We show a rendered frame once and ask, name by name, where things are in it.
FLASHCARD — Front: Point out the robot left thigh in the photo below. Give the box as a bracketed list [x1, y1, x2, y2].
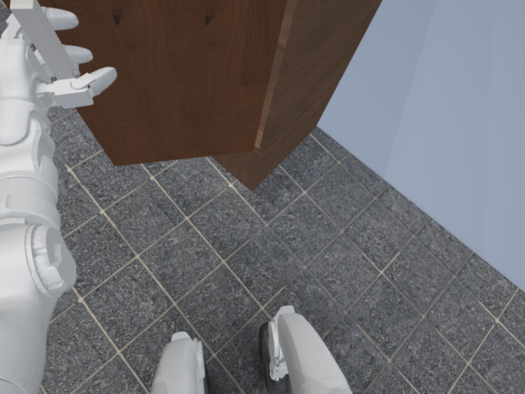
[150, 337, 205, 394]

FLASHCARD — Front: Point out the cupboard door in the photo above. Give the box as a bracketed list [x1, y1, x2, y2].
[3, 0, 287, 167]

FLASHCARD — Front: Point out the robot right shin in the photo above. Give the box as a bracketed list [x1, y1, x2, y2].
[268, 305, 294, 380]

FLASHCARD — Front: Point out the left robot hand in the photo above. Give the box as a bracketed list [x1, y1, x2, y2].
[0, 7, 117, 116]

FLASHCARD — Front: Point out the robot left upper arm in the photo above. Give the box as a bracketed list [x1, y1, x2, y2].
[0, 223, 76, 394]

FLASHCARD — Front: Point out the left robot forearm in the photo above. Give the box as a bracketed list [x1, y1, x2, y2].
[0, 99, 61, 233]

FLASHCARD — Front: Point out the handle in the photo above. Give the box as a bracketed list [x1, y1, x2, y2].
[10, 0, 80, 80]

